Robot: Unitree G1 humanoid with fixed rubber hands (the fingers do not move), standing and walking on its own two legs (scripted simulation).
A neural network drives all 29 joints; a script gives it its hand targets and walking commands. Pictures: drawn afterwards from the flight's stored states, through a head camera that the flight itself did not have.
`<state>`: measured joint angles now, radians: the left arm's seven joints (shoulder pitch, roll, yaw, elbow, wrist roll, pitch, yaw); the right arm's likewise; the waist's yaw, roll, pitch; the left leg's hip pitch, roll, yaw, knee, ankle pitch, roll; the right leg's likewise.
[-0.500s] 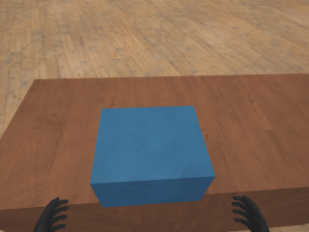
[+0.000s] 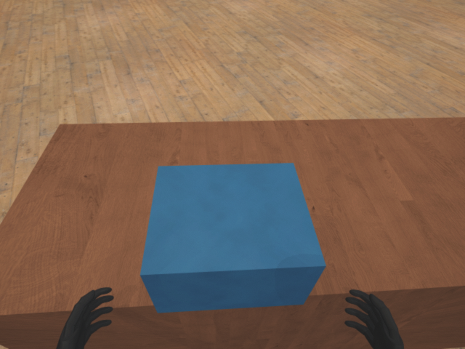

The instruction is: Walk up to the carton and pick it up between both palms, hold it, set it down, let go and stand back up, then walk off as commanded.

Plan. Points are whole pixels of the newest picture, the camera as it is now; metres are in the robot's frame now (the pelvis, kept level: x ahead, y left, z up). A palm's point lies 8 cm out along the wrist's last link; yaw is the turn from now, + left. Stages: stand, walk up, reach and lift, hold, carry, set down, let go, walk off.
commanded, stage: reach and lift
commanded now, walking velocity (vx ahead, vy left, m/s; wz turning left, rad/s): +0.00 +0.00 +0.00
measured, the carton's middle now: (229, 233) +0.36 +0.03 -0.04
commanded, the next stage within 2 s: none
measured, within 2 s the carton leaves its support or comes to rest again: neither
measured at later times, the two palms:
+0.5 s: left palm (73, 328) +0.16 +0.26 +0.00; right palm (381, 319) +0.20 -0.22 -0.01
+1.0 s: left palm (70, 271) +0.22 +0.27 +0.05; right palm (378, 267) +0.26 -0.22 +0.04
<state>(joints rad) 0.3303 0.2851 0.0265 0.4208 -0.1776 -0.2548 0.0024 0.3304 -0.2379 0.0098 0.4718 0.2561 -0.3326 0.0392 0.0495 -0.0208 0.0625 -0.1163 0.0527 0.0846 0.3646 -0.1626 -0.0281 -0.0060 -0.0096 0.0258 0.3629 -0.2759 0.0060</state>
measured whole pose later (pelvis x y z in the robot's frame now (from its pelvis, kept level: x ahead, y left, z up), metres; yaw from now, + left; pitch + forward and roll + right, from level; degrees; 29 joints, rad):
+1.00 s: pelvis +0.01 -0.01 +0.00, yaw +0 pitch -3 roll +1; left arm 0.17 0.34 0.13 0.09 -0.24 0.06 -0.05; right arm 0.14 -0.31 0.02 0.12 0.34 0.00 -0.06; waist 0.06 0.00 0.06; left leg -0.09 0.06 0.08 0.29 -0.14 -0.04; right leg 0.01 0.00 0.02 0.30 -0.26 0.00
